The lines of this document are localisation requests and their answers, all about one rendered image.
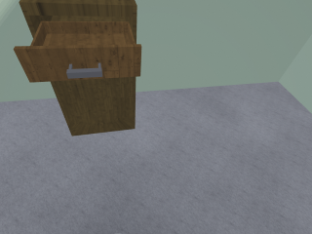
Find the drawer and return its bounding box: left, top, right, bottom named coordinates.
left=14, top=20, right=142, bottom=83

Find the cabinet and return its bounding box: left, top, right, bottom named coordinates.
left=19, top=0, right=137, bottom=137

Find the handle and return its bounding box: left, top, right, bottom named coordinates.
left=66, top=62, right=103, bottom=79

